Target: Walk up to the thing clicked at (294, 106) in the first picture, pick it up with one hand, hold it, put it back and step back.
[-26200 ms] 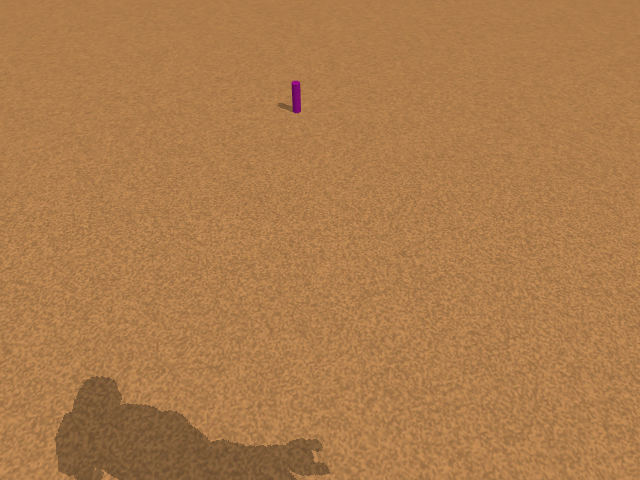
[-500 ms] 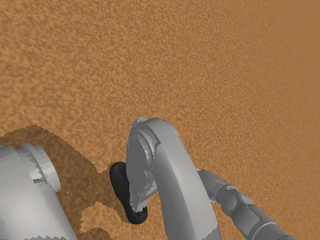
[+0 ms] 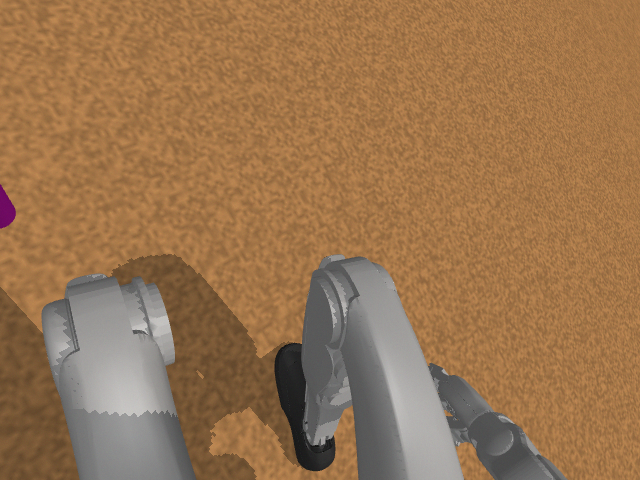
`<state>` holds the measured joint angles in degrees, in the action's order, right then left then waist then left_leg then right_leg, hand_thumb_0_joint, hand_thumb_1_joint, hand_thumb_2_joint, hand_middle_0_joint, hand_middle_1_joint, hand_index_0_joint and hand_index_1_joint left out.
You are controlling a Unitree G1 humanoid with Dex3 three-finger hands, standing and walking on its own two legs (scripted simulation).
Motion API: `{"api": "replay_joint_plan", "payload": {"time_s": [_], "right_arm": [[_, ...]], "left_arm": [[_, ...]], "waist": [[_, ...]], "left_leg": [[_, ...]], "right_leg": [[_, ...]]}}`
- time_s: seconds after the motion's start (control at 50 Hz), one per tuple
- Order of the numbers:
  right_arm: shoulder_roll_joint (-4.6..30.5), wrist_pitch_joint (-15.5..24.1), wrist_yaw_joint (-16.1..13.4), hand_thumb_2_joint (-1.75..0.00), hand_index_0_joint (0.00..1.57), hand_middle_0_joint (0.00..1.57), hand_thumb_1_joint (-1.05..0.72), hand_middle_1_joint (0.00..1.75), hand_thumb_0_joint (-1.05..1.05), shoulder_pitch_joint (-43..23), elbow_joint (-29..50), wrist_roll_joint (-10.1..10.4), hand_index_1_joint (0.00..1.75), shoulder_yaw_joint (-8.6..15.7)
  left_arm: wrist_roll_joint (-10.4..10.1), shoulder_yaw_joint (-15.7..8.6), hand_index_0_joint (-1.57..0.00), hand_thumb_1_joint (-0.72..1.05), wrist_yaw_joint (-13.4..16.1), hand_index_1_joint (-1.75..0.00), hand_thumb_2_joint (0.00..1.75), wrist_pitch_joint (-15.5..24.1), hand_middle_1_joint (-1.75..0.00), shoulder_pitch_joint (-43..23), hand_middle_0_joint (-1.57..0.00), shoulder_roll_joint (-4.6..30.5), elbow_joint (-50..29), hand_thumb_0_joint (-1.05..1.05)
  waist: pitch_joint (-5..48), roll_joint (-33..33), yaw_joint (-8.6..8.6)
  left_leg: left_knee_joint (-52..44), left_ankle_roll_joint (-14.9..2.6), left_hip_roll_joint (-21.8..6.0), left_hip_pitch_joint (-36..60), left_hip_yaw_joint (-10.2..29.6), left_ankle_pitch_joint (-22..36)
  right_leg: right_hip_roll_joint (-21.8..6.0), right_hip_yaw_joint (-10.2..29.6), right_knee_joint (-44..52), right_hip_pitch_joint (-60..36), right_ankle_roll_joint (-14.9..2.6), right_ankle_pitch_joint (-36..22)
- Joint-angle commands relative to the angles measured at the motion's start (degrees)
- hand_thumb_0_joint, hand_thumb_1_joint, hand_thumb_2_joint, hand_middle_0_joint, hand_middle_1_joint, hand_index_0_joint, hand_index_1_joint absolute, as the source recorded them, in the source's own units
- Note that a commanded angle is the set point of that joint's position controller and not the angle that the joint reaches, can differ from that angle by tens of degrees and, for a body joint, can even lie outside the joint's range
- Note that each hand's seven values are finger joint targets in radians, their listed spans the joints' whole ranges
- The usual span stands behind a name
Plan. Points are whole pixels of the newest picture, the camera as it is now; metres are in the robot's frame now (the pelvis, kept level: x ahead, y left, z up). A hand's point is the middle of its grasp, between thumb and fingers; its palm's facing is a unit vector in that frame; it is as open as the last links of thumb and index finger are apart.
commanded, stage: home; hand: left
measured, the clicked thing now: out of the picture +0.44 +0.34 -0.22
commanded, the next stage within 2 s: none
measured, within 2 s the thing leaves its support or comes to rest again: neither
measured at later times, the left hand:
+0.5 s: hand out of the picture +0.26 +0.38 +0.07, palm faces +0.37 -0.78 -0.50, open 17.4 cm
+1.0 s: hand out of the picture +0.22 +0.28 +0.28, palm faces +0.40 -0.84 -0.38, open 17.5 cm
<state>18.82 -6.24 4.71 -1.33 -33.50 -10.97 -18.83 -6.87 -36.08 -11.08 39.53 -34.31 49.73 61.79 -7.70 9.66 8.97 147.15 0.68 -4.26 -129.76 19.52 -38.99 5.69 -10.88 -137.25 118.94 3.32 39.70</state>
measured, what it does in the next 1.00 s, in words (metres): rises, turning left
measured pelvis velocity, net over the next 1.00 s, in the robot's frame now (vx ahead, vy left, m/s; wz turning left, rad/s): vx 0.07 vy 0.00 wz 0.28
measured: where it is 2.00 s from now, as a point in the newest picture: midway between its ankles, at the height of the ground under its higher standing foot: (230, 453)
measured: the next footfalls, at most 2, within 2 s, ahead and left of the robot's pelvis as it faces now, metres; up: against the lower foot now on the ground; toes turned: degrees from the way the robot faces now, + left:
none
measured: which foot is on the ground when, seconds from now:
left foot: down 0.00-1.00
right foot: down 0.00-1.00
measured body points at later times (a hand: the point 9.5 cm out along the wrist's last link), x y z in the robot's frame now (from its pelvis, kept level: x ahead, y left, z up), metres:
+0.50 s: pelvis +0.01 -0.02 +0.14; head +0.20 +0.06 +0.55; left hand +0.23 +0.42 +0.10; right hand +0.23 -0.23 +0.01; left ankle +0.08 +0.13 -0.27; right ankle +0.12 -0.13 -0.27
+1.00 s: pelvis +0.07 +0.00 +0.36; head +0.14 +0.04 +0.81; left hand +0.19 +0.32 +0.30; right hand +0.29 -0.21 +0.28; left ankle +0.08 +0.13 -0.27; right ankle +0.12 -0.13 -0.27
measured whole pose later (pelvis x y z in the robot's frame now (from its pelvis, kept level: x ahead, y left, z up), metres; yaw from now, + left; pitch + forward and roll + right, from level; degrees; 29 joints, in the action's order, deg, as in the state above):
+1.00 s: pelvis +0.07 +0.00 +0.36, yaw +16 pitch +17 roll -3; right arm 12.7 -0.9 -9.1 12.7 -29.8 2.3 -0.6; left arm -0.7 -5.7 10.4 -11.9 13.7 16.3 12.8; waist 9.0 -1.0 2.8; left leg 72.0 1.4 -3.9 -59.4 2.7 -29.9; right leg -0.8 -3.3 -69.7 54.0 0.8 32.8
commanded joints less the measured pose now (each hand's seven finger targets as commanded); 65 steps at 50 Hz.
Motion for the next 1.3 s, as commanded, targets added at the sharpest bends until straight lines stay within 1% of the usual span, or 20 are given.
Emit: {"api": "replay_joint_plan", "payload": {"time_s": [0.0,0.06,0.08,0.1,0.16,0.28,0.4,0.48,0.56,0.58,0.62,0.72,0.76,0.78,0.82,0.86,0.96,0.98,1.1,1.28], "right_arm": [[15.8,-0.5,-1.0,-0.91,0.20,0.20,-0.93,0.30,0.00,5.3,1.5,3.6,0.30,11.7],[14.7,-1.2,-1.2,-0.90,0.20,0.20,-0.90,0.30,0.00,7.6,1.1,5.4,0.30,13.9],[14.3,-1.6,-1.2,-0.90,0.20,0.20,-0.90,0.30,0.00,8.2,1.0,5.9,0.30,14.7],[13.9,-1.9,-1.3,-0.90,0.20,0.20,-0.90,0.30,0.00,8.3,1.0,6.4,0.30,15.3],[12.3,-2.3,-1.7,-0.90,0.20,0.20,-0.90,0.30,0.00,8.2,2.3,7.9,0.30,17.5],[10.2,-2.1,-2.5,-0.90,0.20,0.20,-0.90,0.30,0.00,9.4,4.3,10.9,0.30,22.0],[8.1,-1.3,-4.5,-0.90,0.20,0.20,-0.90,0.30,0.00,9.3,7.1,12.7,0.30,23.0],[6.3,-0.3,-6.5,-0.90,0.20,0.20,-0.90,0.30,0.00,9.8,7.9,13.1,0.30,23.0],[4.6,1.2,-8.5,-0.90,0.20,0.20,-0.90,0.30,0.00,9.8,8.3,13.2,0.30,22.8],[4.1,1.7,-8.9,-0.90,0.20,0.20,-0.90,0.30,0.00,9.5,8.7,13.3,0.30,22.7],[3.8,2.6,-9.7,-0.90,0.20,0.20,-0.90,0.30,0.00,10.6,8.8,13.3,0.30,22.5],[2.9,4.8,-11.4,-0.90,0.20,0.20,-0.90,0.30,0.00,11.9,9.2,13.6,0.30,22.1],[2.5,5.5,-12.0,-0.90,0.20,0.20,-0.90,0.30,0.00,12.2,9.5,13.5,0.30,21.8],[2.3,6.0,-12.2,-0.90,0.20,0.20,-0.90,0.30,0.00,12.4,9.6,13.5,0.30,21.6],[2.1,6.5,-13.0,-0.90,0.20,0.20,-0.90,0.30,0.00,13.3,9.3,13.4,0.30,21.5],[1.7,7.2,-13.6,-0.90,0.20,0.20,-0.90,0.30,0.00,13.4,10.0,13.4,0.30,21.2],[0.7,8.6,-15.2,-0.90,0.20,0.20,-0.90,0.30,0.00,14.5,11.2,13.0,0.30,20.6],[0.3,8.8,-15.3,-0.90,0.20,0.20,-0.90,0.30,0.00,14.9,11.0,12.9,0.30,20.5],[-0.6,10.5,-16.3,-0.90,0.20,0.20,-0.90,0.30,0.00,14.8,13.1,12.4,0.30,20.1],[-0.4,12.7,-16.2,-0.90,0.20,0.20,-0.90,0.30,0.00,14.3,15.3,11.9,0.30,20.2]], "left_arm": [[4.4,0.5,-0.08,-0.52,2.2,-0.08,0.05,-3.7,-0.09,-13.6,-0.07,14.1,-16.8,0.00],[7.1,-1.8,-0.06,-0.49,4.6,-0.06,0.09,-9.1,-0.06,-12.4,-0.06,19.5,-20.7,0.00],[7.8,-1.5,-0.06,-0.50,5.1,-0.06,0.08,-10.8,-0.06,-12.4,-0.06,19.1,-20.9,0.00],[8.2,-2.7,-0.05,-0.53,5.7,-0.05,0.06,-12.6,-0.06,-7.8,-0.05,18.4,-20.2,0.00],[8.7,-0.2,-0.05,-0.55,6.8,-0.05,0.05,-17.6,-0.05,-1.9,-0.05,12.9,-23.9,0.00],[8.4,6.4,-0.05,-0.54,9.6,-0.05,0.06,-27.0,-0.05,7.8,-0.05,1.9,-35.1,0.00],[7.9,7.2,-0.05,-0.57,13.3,-0.05,0.04,-33.1,-0.05,15.8,-0.05,0.8,-48.9,0.00],[7.6,7.8,-0.05,-0.59,15.6,-0.05,0.03,-36.0,-0.05,22.5,-0.05,-2.4,-51.3,0.00],[7.3,11.0,-0.05,-0.59,17.4,-0.04,0.03,-38.2,-0.04,26.7,-0.05,-7.4,-52.0,0.00],[7.2,12.7,-0.05,-0.59,17.7,-0.05,0.03,-39.3,-0.05,30.9,-0.05,-11.2,-47.9,0.00],[6.9,13.4,-0.05,-0.58,18.4,-0.05,0.04,-39.8,-0.05,29.0,-0.05,-10.9,-52.9,0.00],[6.9,19.2,-0.05,-0.58,19.6,-0.05,0.03,-43.0,-0.05,36.4,-0.05,-18.3,-49.7,0.00],[6.6,19.5,-0.05,-0.57,20.5,-0.05,0.04,-44.0,-0.05,37.0,-0.05,-17.9,-53.3,0.00],[6.9,22.0,-0.05,-0.58,20.7,-0.05,0.04,-45.1,-0.05,40.4,-0.05,-21.3,-49.6,0.00],[6.8,21.4,-0.05,-0.57,21.7,-0.05,0.05,-45.7,-0.05,38.9,-0.05,-19.5,-55.0,0.00],[6.8,24.3,-0.05,-0.58,22.0,-0.05,0.04,-47.3,-0.05,43.4,-0.05,-23.2,-53.9,0.00],[6.7,26.9,-0.05,-0.52,23.2,-0.06,0.07,-49.7,-0.06,47.2,-0.05,-24.6,-62.5,0.00],[6.6,29.1,-0.05,-0.55,23.2,-0.05,0.06,-50.3,-0.05,49.6,-0.05,-27.2,-61.9,0.00],[6.4,33.8,-0.05,-0.55,23.0,-0.05,0.05,-52.5,-0.05,57.8,-0.05,-31.2,-70.4,0.00],[6.5,33.2,-0.05,-0.57,21.3,-0.05,0.04,-52.5,-0.05,60.3,-0.05,-30.9,-76.4,0.00]], "waist": [[39.0,-35.4,-0.77],[41.6,-35.6,-2.95],[41.8,-35.2,-2.80],[42.1,-34.2,-4.38],[42.8,-31.5,-5.90],[48.2,-22.5,-6.11],[50.7,-17.8,-7.68],[51.2,-16.4,-8.22],[46.7,-16.2,-7.42],[45.0,-14.5,-7.39],[43.6,-15.8,-7.17],[39.1,-14.1,-6.42],[38.4,-14.1,-7.04],[36.9,-13.6,-6.31],[36.4,-15.1,-7.18],[34.0,-13.8,-7.02],[30.1,-15.7,-7.02],[28.7,-15.5,-6.72],[22.7,-14.3,-6.88],[17.9,-11.7,-7.05]], "left_leg": [[-24.8,0.14,-1.6,32.3,-8.5,4.8],[-26.7,-0.05,-1.2,33.8,-9.6,6.7],[-27.4,-0.30,-1.1,33.6,-9.9,5.3],[-28.6,-0.25,-1.0,34.7,-10.0,5.8],[-32.4,-0.67,-0.5,34.4,-11.2,1.6],[-38.8,-1.59,0.3,38.6,-13.2,2.0],[-47.4,-2.01,0.6,44.7,-14.5,0.4],[-51.8,-2.25,1.1,50.6,-16.2,5.1],[-56.9,-2.30,1.5,55.5,-17.5,7.7],[-58.7,-2.31,1.6,56.9,-17.6,8.7],[-61.6,-2.22,1.7,60.0,-18.0,8.9],[-70.0,-1.85,2.1,69.0,-18.2,12.6],[-73.1,-1.78,2.3,71.9,-18.4,14.6],[-75.1,-1.74,2.3,73.9,-18.4,15.9],[-78.3,-1.55,2.4,77.9,-18.5,18.1],[-81.6,-1.44,2.6,81.4,-18.7,18.9],[-89.0,-1.13,2.8,89.6,-19.1,22.1],[-90.6,-1.00,2.8,90.7,-19.1,22.0],[-97.1,-0.71,2.5,95.4,-18.2,22.1],[-100.2,-0.69,2.8,97.3,-18.6,22.8]], "right_leg": [[0.7,-3.7,13.1,-6.0,-5.84,-8.9],[0.0,-2.2,14.4,-6.3,-6.00,-8.6],[-0.2,-1.7,15.1,-6.2,-5.99,-7.7],[-0.3,-1.4,15.5,-6.2,-6.01,-7.6],[-0.7,-0.1,19.0,-6.5,-6.13,-4.4],[-1.4,3.0,29.0,-12.9,-5.76,-4.0],[-2.6,6.5,39.6,-24.9,-5.12,-1.6],[-3.3,8.4,45.9,-34.5,-4.82,-5.6],[-3.9,10.0,52.9,-41.5,-4.35,-7.3],[-3.8,9.6,54.4,-42.7,-4.37,-8.3],[-4.3,10.3,58.0,-46.4,-4.24,-8.6],[-4.7,9.7,65.7,-55.0,-4.26,-12.5],[-5.1,9.8,68.8,-59.2,-4.14,-14.6],[-4.9,9.0,70.0,-60.8,-4.18,-16.1],[-5.0,8.7,72.6,-64.2,-4.28,-18.1],[-5.0,8.2,75.6,-67.6,-4.22,-19.1],[-5.0,7.6,82.3,-75.2,-3.91,-22.5],[-4.9,7.3,83.5,-76.3,-3.96,-22.3],[-4.1,5.7,88.3,-80.9,-3.94,-21.8],[-4.1,6.1,92.4,-83.9,-3.47,-22.1]]}}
